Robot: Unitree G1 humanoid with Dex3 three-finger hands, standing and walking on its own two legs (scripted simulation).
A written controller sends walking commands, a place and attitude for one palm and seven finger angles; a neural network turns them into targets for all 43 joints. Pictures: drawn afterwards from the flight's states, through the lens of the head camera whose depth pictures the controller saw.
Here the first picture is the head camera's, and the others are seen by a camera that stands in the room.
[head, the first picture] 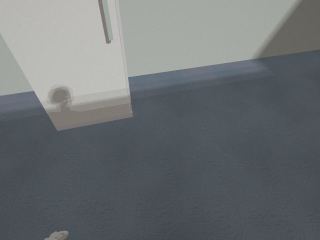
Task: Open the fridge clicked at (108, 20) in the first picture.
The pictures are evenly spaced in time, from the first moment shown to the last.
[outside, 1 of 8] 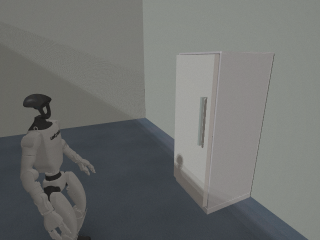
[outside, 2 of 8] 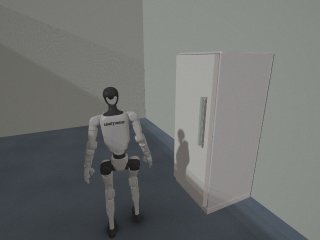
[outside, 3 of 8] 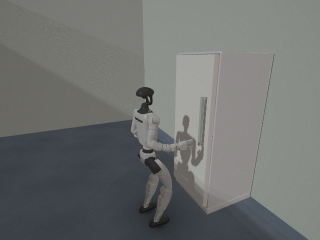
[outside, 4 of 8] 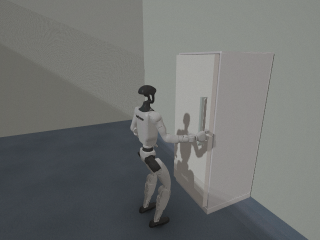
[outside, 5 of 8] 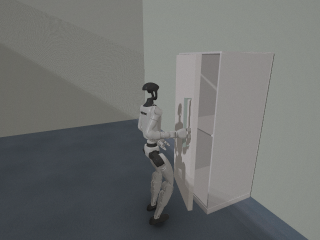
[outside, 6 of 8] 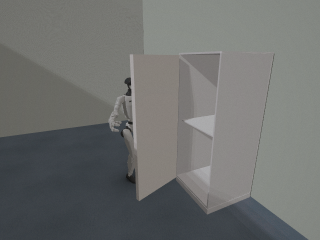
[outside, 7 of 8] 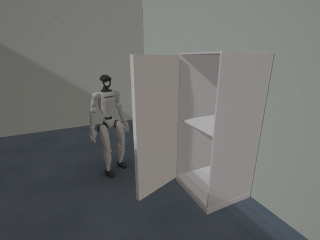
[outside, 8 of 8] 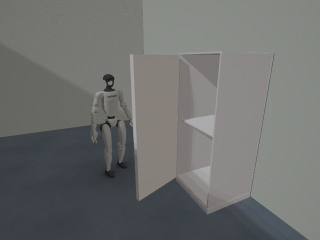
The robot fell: no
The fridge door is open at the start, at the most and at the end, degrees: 0 80 70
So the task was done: yes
